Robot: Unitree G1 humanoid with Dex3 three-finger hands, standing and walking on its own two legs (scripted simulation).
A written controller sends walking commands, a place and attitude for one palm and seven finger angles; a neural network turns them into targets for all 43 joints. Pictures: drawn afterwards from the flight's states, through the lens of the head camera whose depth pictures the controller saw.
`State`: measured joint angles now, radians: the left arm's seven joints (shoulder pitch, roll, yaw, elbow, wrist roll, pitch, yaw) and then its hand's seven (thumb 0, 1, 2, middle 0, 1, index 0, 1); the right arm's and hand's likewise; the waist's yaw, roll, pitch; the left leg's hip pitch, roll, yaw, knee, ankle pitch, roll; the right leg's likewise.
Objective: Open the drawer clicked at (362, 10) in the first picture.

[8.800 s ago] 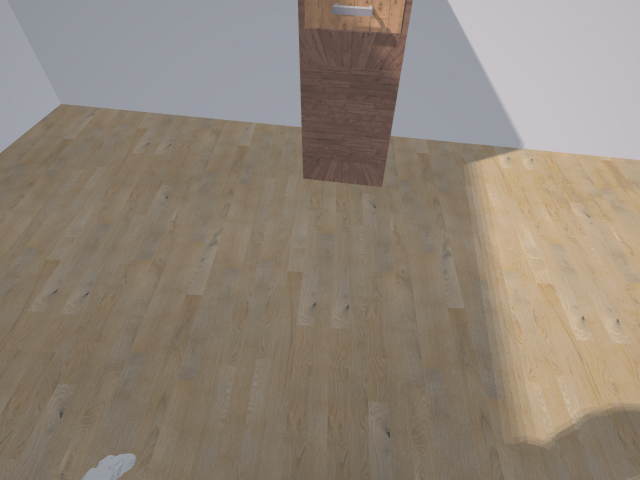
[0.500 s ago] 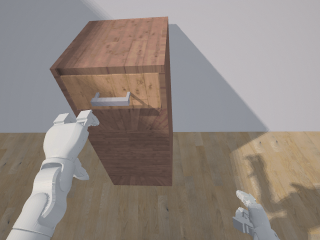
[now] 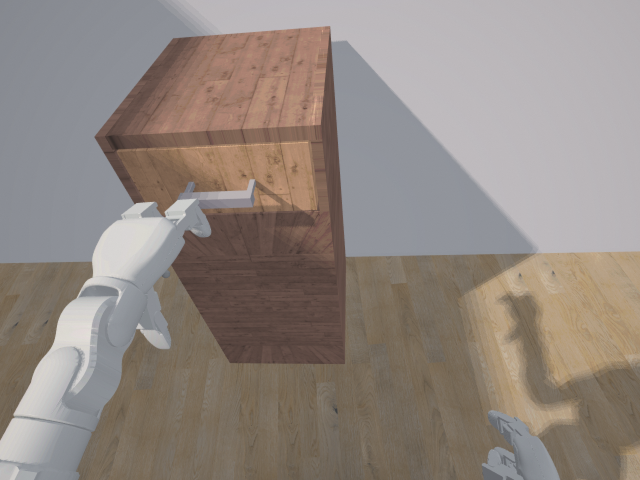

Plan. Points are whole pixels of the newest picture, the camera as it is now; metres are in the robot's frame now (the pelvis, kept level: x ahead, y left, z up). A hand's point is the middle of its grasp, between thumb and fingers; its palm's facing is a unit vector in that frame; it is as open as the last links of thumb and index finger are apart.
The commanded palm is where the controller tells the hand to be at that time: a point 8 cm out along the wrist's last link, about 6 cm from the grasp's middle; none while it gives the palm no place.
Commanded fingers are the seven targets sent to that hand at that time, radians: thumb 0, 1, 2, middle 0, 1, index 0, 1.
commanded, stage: raise the hand with hooked fingers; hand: left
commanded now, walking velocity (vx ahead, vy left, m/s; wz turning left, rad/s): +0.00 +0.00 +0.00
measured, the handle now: (218, 192) +0.57 +0.28 +0.02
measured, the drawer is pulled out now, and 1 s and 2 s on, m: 0.00 0.00 0.00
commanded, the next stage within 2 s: move the hooked fingers above the handle in 0.14 s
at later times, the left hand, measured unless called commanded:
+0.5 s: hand (173, 265) +0.33 +0.24 +0.11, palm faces +0.00 -0.06 -1.00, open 13.9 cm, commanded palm +0.32 +0.25 +0.18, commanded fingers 0.00 -0.50 0.30 -0.30 -1.20 -0.30 -1.20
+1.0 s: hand (198, 222) +0.41 +0.23 +0.11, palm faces +0.05 -0.04 -1.00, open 13.8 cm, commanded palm +0.39 +0.25 +0.16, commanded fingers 0.00 -0.50 0.30 -0.30 -1.20 -0.30 -1.20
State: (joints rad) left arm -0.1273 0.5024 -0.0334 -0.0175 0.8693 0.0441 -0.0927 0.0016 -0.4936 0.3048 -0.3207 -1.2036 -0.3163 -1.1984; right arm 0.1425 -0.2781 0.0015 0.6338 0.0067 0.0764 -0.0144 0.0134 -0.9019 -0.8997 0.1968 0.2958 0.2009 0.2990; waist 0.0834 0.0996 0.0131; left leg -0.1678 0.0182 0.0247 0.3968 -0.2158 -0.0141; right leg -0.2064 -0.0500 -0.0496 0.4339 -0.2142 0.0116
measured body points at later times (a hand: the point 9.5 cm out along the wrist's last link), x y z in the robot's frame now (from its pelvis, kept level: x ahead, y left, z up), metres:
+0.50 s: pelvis -0.01 +0.00 +0.00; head +0.01 -0.03 +0.45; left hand +0.32 +0.24 +0.16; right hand +0.20 -0.22 -0.10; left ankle +0.00 +0.13 -0.74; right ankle +0.01 -0.13 -0.74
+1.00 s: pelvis +0.01 +0.01 +0.00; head +0.05 -0.02 +0.44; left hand +0.40 +0.23 +0.16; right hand +0.15 -0.24 -0.13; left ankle +0.00 +0.13 -0.74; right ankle +0.01 -0.13 -0.74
